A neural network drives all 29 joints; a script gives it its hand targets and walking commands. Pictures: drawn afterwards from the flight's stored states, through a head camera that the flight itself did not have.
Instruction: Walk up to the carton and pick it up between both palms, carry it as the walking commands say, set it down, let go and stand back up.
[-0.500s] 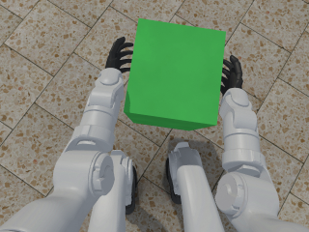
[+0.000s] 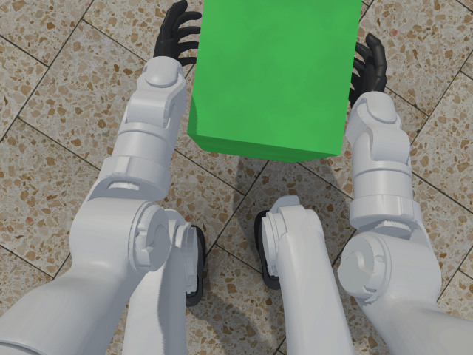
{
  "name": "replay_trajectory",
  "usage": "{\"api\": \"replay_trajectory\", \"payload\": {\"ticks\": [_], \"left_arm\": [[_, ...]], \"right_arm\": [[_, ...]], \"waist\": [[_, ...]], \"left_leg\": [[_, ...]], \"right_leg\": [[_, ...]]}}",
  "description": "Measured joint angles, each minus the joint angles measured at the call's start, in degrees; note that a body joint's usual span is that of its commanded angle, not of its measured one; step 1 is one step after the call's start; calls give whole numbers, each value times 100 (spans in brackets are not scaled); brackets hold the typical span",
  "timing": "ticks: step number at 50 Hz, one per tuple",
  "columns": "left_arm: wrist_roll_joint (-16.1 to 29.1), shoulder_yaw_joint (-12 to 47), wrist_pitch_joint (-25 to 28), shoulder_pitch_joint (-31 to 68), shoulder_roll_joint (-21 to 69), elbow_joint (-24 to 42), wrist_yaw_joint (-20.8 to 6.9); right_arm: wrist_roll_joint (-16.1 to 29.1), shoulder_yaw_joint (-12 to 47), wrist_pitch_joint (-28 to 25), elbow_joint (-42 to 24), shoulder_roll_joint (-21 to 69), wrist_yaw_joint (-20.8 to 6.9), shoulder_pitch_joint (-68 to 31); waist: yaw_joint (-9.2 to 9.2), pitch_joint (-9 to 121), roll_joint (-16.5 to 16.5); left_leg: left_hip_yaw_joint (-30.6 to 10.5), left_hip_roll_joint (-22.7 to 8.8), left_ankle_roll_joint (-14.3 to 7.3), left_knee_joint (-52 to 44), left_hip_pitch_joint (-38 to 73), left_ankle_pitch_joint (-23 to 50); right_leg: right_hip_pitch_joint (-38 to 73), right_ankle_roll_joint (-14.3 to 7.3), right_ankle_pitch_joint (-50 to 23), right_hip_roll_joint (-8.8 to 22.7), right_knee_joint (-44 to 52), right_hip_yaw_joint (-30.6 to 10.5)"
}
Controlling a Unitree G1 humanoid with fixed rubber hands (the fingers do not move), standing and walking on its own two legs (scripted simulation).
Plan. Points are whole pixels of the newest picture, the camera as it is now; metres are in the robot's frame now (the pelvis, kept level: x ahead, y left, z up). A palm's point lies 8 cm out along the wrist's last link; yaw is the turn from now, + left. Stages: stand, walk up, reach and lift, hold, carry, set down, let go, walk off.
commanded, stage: set down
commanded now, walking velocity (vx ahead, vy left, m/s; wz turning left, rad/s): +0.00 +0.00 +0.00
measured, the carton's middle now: (262, 91) +0.51 -0.09 -0.20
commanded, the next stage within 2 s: none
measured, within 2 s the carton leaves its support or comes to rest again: rests again in 0.98 s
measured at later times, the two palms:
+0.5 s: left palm (183, 68) +0.56 +0.04 -0.20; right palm (345, 97) +0.48 -0.24 -0.20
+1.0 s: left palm (183, 71) +0.56 +0.04 -0.21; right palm (341, 101) +0.48 -0.24 -0.22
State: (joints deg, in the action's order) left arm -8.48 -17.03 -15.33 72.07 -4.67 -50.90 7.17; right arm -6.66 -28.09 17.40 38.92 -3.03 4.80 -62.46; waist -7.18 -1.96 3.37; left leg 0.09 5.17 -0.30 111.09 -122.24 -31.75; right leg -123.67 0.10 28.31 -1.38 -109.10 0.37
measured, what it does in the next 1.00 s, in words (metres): lowers itself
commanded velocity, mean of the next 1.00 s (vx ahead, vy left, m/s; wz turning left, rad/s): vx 0.00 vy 0.00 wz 0.00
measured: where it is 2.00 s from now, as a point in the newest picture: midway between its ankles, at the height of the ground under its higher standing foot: (232, 270)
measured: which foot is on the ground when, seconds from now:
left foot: down 0.00-1.00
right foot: down 0.00-1.00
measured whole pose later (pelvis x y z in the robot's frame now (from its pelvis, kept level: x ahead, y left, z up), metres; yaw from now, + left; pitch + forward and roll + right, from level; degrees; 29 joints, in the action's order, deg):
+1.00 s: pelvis -0.01 +0.00 -0.07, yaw +0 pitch +38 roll +0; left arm -1.7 -10.4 -13.0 83.0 -11.3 -58.8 8.7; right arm -0.8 -21.8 15.6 47.1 -9.3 6.4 -72.5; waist -8.1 -15.3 2.7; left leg 0.4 5.6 0.3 124.6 -129.4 -33.3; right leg -131.0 -0.3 29.4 -1.4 -122.4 1.2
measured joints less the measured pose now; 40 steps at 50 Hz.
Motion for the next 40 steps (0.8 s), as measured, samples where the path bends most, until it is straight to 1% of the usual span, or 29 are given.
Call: {"api": "replay_trajectory", "payload": {"ticks": [21,29,40], "left_arm": [[494,448,130,783,-473,-325,121],[780,690,143,855,-605,-301,179],[686,577,217,982,-613,-652,161]], "right_arm": [[453,409,-150,386,-430,183,-759],[690,605,-142,363,-522,275,-823],[600,589,-175,682,-557,251,-947]], "waist": [[-43,-960,-31],[-72,-1210,-62],[-66,-1179,-30]], "left_leg": [[52,-18,32,888,-574,-142],[79,-23,46,1193,-639,-217],[53,-18,58,1287,-669,-203]], "right_leg": [[-619,-26,86,-34,-882,25],[-712,-42,139,-45,-1197,25],[-735,-44,113,-53,-1271,54]]}}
